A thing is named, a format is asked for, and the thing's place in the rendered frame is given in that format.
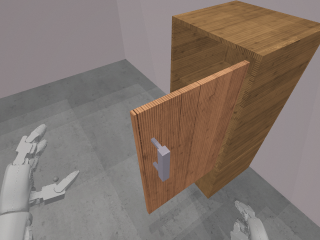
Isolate handle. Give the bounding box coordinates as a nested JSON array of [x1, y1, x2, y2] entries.
[[151, 137, 171, 182]]

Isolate robot right hand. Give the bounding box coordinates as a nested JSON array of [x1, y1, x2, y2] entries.
[[230, 200, 269, 240]]

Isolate cupboard door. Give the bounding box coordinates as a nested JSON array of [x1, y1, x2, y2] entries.
[[129, 60, 250, 214]]

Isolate left robot forearm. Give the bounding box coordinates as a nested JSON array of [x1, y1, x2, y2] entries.
[[0, 210, 34, 240]]

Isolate robot left hand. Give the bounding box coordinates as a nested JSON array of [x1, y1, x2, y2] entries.
[[0, 124, 80, 215]]

